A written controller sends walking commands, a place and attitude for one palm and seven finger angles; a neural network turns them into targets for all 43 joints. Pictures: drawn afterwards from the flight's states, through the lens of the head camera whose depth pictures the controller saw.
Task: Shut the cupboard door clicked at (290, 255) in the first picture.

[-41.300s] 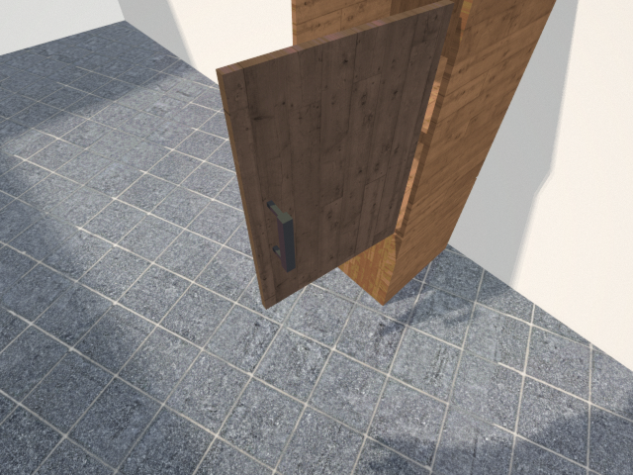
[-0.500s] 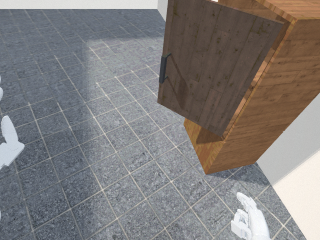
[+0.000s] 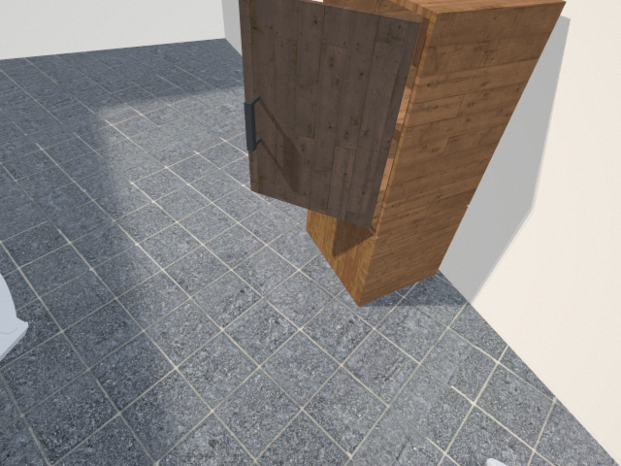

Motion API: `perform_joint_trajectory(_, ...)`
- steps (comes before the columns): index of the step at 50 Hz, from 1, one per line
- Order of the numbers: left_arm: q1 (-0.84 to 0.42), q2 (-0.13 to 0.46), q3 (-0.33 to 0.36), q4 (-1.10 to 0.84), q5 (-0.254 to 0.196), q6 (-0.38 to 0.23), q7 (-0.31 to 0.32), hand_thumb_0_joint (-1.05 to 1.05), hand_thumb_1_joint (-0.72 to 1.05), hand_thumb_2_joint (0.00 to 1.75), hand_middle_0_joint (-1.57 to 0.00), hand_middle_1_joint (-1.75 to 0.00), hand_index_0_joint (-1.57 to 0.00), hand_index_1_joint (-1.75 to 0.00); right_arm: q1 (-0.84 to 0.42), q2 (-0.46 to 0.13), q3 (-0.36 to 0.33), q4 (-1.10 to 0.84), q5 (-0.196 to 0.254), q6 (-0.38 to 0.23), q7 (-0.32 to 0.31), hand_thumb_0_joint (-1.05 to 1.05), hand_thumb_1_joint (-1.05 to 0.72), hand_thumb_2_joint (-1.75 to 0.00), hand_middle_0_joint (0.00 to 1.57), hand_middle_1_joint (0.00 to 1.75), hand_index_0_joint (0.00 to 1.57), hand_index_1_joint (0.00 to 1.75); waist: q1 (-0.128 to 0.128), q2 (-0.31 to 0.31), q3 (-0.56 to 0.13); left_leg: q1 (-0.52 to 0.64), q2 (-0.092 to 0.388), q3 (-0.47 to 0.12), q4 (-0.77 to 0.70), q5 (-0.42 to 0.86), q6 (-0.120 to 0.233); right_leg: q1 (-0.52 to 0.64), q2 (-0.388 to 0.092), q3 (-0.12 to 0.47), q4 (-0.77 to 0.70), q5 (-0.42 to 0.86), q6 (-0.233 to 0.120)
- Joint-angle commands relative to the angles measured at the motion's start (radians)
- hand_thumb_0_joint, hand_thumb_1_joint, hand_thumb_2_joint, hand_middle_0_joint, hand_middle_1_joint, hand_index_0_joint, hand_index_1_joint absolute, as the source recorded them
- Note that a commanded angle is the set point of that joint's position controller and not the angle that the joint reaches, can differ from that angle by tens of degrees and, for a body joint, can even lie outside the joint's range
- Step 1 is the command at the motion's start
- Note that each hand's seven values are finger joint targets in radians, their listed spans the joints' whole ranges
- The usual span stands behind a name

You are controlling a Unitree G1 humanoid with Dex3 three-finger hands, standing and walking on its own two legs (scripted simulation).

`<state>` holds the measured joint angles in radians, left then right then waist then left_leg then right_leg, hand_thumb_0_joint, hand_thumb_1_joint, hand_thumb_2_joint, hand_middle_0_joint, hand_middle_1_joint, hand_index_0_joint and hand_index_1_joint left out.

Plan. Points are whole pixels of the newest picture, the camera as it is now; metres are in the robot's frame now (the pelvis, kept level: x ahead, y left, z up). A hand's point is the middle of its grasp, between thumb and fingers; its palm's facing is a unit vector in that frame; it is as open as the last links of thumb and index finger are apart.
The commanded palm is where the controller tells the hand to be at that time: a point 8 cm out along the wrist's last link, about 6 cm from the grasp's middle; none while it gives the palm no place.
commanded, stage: stop stepping back and stand still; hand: left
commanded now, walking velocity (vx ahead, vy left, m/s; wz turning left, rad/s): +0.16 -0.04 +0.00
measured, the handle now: (254, 123) +0.99 +0.17 -0.06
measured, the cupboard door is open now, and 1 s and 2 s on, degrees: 41 41 41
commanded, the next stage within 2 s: let the arm hang, fingers relaxed in 1.02 s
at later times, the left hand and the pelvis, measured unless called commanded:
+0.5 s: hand out of the picture +0.16 +0.28 +0.16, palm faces +0.49 -0.77 -0.41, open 7.4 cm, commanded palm +0.10 +0.31 +0.18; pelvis -0.03 +0.01 +0.00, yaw +1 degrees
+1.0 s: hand out of the picture +0.19 +0.30 +0.16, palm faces +0.40 -0.80 -0.45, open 7.4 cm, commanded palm +0.13 +0.34 +0.18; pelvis -0.02 +0.04 +0.01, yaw -1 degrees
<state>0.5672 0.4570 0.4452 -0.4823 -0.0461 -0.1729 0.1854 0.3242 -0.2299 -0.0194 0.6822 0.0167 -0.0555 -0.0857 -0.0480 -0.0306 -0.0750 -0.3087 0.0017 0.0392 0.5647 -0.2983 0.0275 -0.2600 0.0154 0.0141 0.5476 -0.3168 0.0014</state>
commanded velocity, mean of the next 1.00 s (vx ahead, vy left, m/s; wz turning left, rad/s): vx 0.04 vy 0.01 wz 0.00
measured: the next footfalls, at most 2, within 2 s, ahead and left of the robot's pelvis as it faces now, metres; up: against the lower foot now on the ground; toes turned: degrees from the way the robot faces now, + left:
none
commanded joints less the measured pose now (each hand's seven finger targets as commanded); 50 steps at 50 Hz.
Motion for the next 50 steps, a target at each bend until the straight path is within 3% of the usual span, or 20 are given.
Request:
perform_joint_trajectory(1, -0.038, 0.138, 0.09, -0.149, 0.007, -0.055, 0.011, 0.0, 0.9, 0.9, -0.2, -0.3, -0.2, -0.3, -0.163, -0.116, -0.014, -0.177, -0.003, -0.076, -0.002, 0.0, -0.9, -0.9, 0.2, 0.3, 0.2, 0.3, 0.024, 0.142, 0.028, -0.052, 0.138, -0.173, -0.254, -0.005, 0.022, 0.07, -0.032, 0.016, -0.051, 0.09, -0.005)
perform_joint_trajectory(3, -0.073, 0.126, 0.07, -0.169, 0.018, -0.056, 0.01, 0.0, 0.9, 0.9, -0.2, -0.3, -0.2, -0.3, -0.176, -0.12, -0.013, -0.181, -0.004, -0.087, -0.004, 0.0, -0.9, -0.9, 0.2, 0.3, 0.2, 0.3, 0.025, 0.185, 0.088, -0.155, 0.191, -0.239, -0.379, -0.378, 0.047, 0.08, 0.006, -0.026, -0.007, -0.015, 0.009)
perform_joint_trajectory(4, -0.083, 0.123, 0.068, -0.176, 0.026, -0.056, 0.01, 0.0, 0.9, 0.9, -0.2, -0.3, -0.2, -0.3, -0.177, -0.121, -0.014, -0.183, -0.007, -0.089, -0.007, 0.0, -0.9, -0.9, 0.2, 0.3, 0.2, 0.3, 0.027, 0.207, 0.104, -0.207, 0.208, -0.252, -0.421, -0.482, 0.055, 0.096, 0.02, -0.045, 0.026, -0.039, 0.009)
perform_joint_trajectory(5, -0.114, 0.142, 0.077, -0.205, 0.035, -0.056, 0.009, 0.0, 0.9, 0.9, -0.2, -0.3, -0.2, -0.3, -0.184, -0.122, -0.017, -0.187, -0.008, -0.093, -0.009, 0.0, -0.9, -0.9, 0.2, 0.3, 0.2, 0.3, 0.031, 0.237, 0.116, -0.247, 0.21, -0.241, -0.438, -0.525, 0.057, 0.115, 0.03, -0.06, 0.049, -0.044, 0.006)
perform_joint_trajectory(8, -0.121, 0.124, 0.069, -0.223, 0.038, -0.056, 0.008, 0.0, 0.9, 0.9, -0.2, -0.3, -0.2, -0.3, -0.167, -0.112, -0.022, -0.192, -0.017, -0.098, -0.003, 0.0, -0.9, -0.9, 0.2, 0.3, 0.2, 0.3, 0.03, 0.233, 0.092, -0.258, 0.178, -0.184, -0.383, -0.499, 0.042, 0.158, 0.033, -0.08, 0.013, -0.067, -0.014)
perform_joint_trajectory(10, -0.127, 0.156, 0.097, -0.245, 0.038, -0.059, 0.012, 0.0, 0.9, 0.9, -0.2, -0.3, -0.2, -0.3, -0.165, -0.109, -0.024, -0.188, -0.022, -0.097, 0.001, 0.0, -0.9, -0.9, 0.2, 0.3, 0.2, 0.3, 0.03, 0.21, 0.065, -0.219, 0.133, -0.127, -0.289, -0.425, 0.028, 0.154, 0.005, -0.043, -0.062, -0.094, -0.038)
perform_joint_trajectory(11, -0.124, 0.137, 0.082, -0.249, 0.033, -0.062, 0.013, 0.0, 0.9, 0.9, -0.2, -0.3, -0.2, -0.3, -0.168, -0.1, -0.021, -0.191, -0.027, -0.093, 0.004, 0.0, -0.9, -0.9, 0.2, 0.3, 0.2, 0.3, 0.026, 0.182, 0.065, -0.21, 0.105, -0.111, -0.211, -0.364, 0.022, 0.136, -0.034, 0.02, -0.108, -0.115, -0.064)
perform_joint_trajectory(12, -0.108, 0.151, 0.099, -0.224, 0.031, -0.061, 0.014, 0.0, 0.9, 0.9, -0.2, -0.3, -0.2, -0.3, -0.164, -0.094, -0.024, -0.187, -0.03, -0.086, 0.006, 0.0, -0.9, -0.9, 0.2, 0.3, 0.2, 0.3, 0.033, 0.092, 0.044, -0.194, 0.058, -0.058, -0.089, -0.296, 0.008, 0.094, -0.091, 0.147, -0.176, -0.216, -0.096)
perform_joint_trajectory(13, -0.09, 0.142, 0.094, -0.199, 0.027, -0.059, 0.012, 0.0, 0.9, 0.9, -0.2, -0.3, -0.2, -0.3, -0.164, -0.084, -0.027, -0.182, -0.031, -0.076, 0.013, 0.0, -0.9, -0.9, 0.2, 0.3, 0.2, 0.3, 0.035, -0.039, 0.051, -0.188, 0.018, -0.019, 0.094, -0.189, -0.008, 0.025, -0.193, 0.325, -0.279, -0.355, -0.147)
perform_joint_trajectory(14, -0.071, 0.146, 0.098, -0.18, 0.022, -0.056, 0.017, 0.0, 0.9, 0.9, -0.2, -0.3, -0.2, -0.3, -0.16, -0.086, -0.028, -0.174, -0.03, -0.065, 0.018, 0.0, -0.9, -0.9, 0.2, 0.3, 0.2, 0.3, 0.041, -0.12, 0.055, -0.239, 0.005, -0.017, 0.241, -0.123, -0.02, 0.034, -0.298, 0.479, -0.361, -0.395, -0.198)
perform_joint_trajectory(15, -0.077, 0.143, 0.101, -0.153, 0.02, -0.057, 0.021, 0.0, 0.9, 0.9, -0.2, -0.3, -0.2, -0.3, -0.16, -0.098, -0.035, -0.171, -0.027, -0.057, 0.024, 0.0, -0.9, -0.9, 0.2, 0.3, 0.2, 0.3, 0.042, -0.129, 0.062, -0.275, 0.005, -0.039, 0.356, -0.136, -0.03, 0.028, -0.351, 0.537, -0.385, -0.36, -0.233)
perform_joint_trajectory(17, -0.097, 0.122, 0.073, -0.12, 0.019, -0.066, 0.014, 0.0, 0.9, 0.9, -0.2, -0.3, -0.2, -0.3, -0.156, -0.094, -0.029, -0.178, -0.024, -0.046, 0.028, 0.0, -0.9, -0.9, 0.2, 0.3, 0.2, 0.3, 0.031, -0.101, 0.089, -0.304, 0.042, -0.09, 0.375, -0.115, -0.032, 0.035, -0.349, 0.44, -0.346, -0.233, -0.221)
perform_joint_trajectory(20, -0.165, 0.126, 0.061, -0.1, 0.025, -0.075, 0.013, 0.0, 0.9, 0.9, -0.2, -0.3, -0.2, -0.3, -0.181, -0.082, -0.015, -0.176, -0.021, -0.044, 0.02, 0.0, -0.9, -0.9, 0.2, 0.3, 0.2, 0.3, 0.032, -0.09, 0.083, -0.096, 0.046, -0.031, 0.127, -0.044, -0.018, -0.039, -0.259, 0.201, -0.265, -0.052, -0.143)
perform_joint_trajectory(23, -0.15, 0.109, 0.038, -0.106, 0.022, -0.068, 0.015, 0.0, 0.9, 0.9, -0.2, -0.3, -0.2, -0.3, -0.176, -0.085, -0.02, -0.176, -0.017, -0.057, 0.008, 0.0, -0.9, -0.9, 0.2, 0.3, 0.2, 0.3, 0.036, -0.049, 0.068, 0.097, 0.011, 0.021, -0.078, 0.029, -0.004, -0.085, -0.171, 0.12, -0.22, -0.071, -0.079)
perform_joint_trajectory(26, -0.156, 0.121, 0.048, -0.226, 0.021, -0.076, 0.011, 0.0, 0.9, 0.9, -0.2, -0.3, -0.2, -0.3, -0.191, -0.116, -0.03, -0.207, -0.006, -0.073, 0.002, 0.0, -0.9, -0.9, 0.2, 0.3, 0.2, 0.3, 0.048, 0.126, 0.023, 0.133, 0.149, -0.144, -0.176, 0.123, 0.041, -0.044, -0.061, 0.05, -0.071, 0.095, -0.007)
perform_joint_trajectory(27, -0.147, 0.141, 0.072, -0.24, 0.02, -0.078, 0.013, 0.0, 0.9, 0.9, -0.2, -0.3, -0.2, -0.3, -0.19, -0.115, -0.027, -0.212, 0.0, -0.078, 0.002, 0.0, -0.9, -0.9, 0.2, 0.3, 0.2, 0.3, 0.052, 0.108, -0.003, 0.105, 0.163, -0.148, -0.171, 0.205, 0.04, 0.02, -0.042, 0.02, -0.049, 0.182, 0.008)
perform_joint_trajectory(29, -0.117, 0.148, 0.097, -0.252, 0.019, -0.077, 0.007, 0.0, 0.9, 0.9, -0.2, -0.3, -0.2, -0.3, -0.184, -0.09, -0.011, -0.203, -0.004, -0.083, 0.002, 0.0, -0.9, -0.9, 0.2, 0.3, 0.2, 0.3, 0.049, 0.157, -0.012, 0.048, 0.151, -0.129, -0.199, 0.205, 0.03, 0.079, -0.034, -0.022, -0.037, 0.205, 0.016)
perform_joint_trajectory(36, -0.02, 0.116, 0.094, -0.239, 0.006, -0.08, 0.002, 0.0, 0.9, 0.9, -0.2, -0.3, -0.2, -0.3, -0.167, -0.082, -0.014, -0.207, -0.001, -0.086, 0.022, 0.0, -0.9, -0.9, 0.2, 0.3, 0.2, 0.3, 0.04, 0.15, -0.087, 0.067, 0.106, -0.044, -0.123, 0.352, -0.017, 0.164, -0.054, -0.001, -0.059, 0.402, -0.006)
perform_joint_trajectory(43, 0.011, 0.125, 0.11, -0.223, -0.006, -0.068, -0.005, 0.0, 0.9, 0.9, -0.2, -0.3, -0.2, -0.3, -0.171, -0.075, -0.007, -0.216, -0.001, -0.06, 0.021, 0.0, -0.9, -0.9, 0.2, 0.3, 0.2, 0.3, 0.039, 0.11, -0.083, 0.07, 0.113, -0.036, -0.134, 0.373, -0.021, 0.16, -0.045, -0.013, -0.075, 0.422, 0.001)
perform_joint_trajectory(50, -0.038, 0.142, 0.11, -0.246, -0.002, -0.063, -0.002, 0.0, 0.9, 0.9, -0.2, -0.3, -0.2, -0.3, -0.181, -0.079, -0.004, -0.215, -0.003, -0.065, 0.013, 0.0, -0.9, -0.9, 0.2, 0.3, 0.2, 0.3, 0.042, 0.135, -0.071, 0.062, 0.108, -0.041, -0.157, 0.317, -0.022, 0.159, -0.048, -0.019, -0.091, 0.385, 0.005)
